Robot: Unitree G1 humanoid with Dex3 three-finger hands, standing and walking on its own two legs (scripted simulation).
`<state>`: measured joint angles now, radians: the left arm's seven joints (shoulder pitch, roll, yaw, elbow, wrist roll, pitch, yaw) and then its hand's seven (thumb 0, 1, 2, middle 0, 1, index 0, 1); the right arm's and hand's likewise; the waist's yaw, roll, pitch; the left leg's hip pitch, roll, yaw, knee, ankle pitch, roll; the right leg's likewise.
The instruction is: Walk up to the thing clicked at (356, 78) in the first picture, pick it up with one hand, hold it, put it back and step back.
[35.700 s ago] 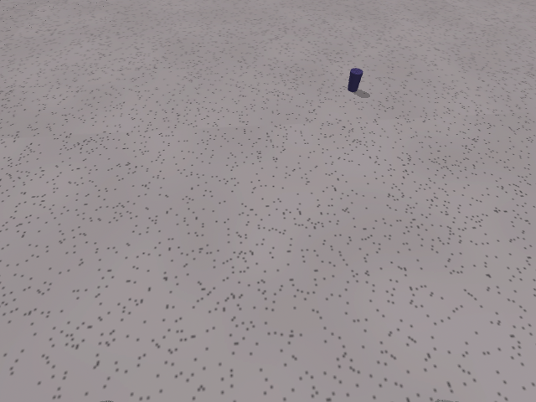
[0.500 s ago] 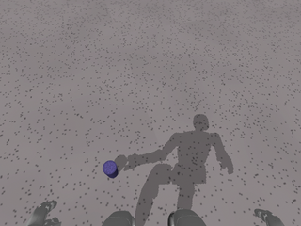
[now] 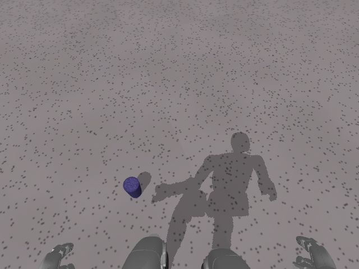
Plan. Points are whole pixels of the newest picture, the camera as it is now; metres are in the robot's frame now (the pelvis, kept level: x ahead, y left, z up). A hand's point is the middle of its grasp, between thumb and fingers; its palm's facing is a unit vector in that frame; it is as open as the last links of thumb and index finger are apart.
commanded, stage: step back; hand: left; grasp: from above
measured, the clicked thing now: (133, 188) +0.49 +0.27 -0.68
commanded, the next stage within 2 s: none
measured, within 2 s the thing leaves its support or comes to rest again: neither
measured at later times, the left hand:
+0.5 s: hand out of the picture -0.04 +0.28 -0.14, palm faces +0.05 -0.94 -0.33, open 7.4 cm
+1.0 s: hand out of the picture -0.22 +0.25 -0.12, palm faces +0.03 -0.90 -0.43, open 7.4 cm
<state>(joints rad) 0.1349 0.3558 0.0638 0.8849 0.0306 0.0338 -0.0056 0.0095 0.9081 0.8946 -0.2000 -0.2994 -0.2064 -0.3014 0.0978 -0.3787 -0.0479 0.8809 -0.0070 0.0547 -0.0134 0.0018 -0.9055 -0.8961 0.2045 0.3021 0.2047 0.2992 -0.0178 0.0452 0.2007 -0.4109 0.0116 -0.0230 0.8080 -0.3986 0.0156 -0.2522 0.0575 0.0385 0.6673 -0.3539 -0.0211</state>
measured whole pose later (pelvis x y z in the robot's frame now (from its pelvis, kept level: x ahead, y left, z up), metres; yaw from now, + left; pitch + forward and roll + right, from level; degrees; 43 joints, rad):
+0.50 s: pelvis -0.14 +0.02 +0.02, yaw +2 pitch -2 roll -2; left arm 0.16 0.40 0.09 0.82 0.01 0.07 0.01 0.01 0.91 0.89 -0.20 -0.30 -0.21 -0.30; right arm 0.16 -0.34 -0.03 0.88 -0.04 0.03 -0.01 0.00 -0.90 -0.90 0.21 0.30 0.21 0.30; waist 0.01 -0.06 0.16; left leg -0.26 0.00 -0.03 0.54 -0.25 0.03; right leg -0.47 0.14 0.18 1.21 -0.47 0.00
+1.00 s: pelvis -0.32 -0.03 +0.01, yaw +2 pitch -2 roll +1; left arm 0.17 0.35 0.09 0.80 0.05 0.05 0.00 0.01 0.90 0.89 -0.20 -0.30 -0.21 -0.30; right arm 0.24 -0.42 -0.05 0.89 -0.01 0.05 -0.02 0.00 -0.91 -0.90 0.20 0.30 0.20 0.30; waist 0.00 0.03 0.13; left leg -0.39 -0.09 -0.12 1.03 -0.47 -0.03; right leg -0.34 -0.03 0.00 0.60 -0.23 -0.01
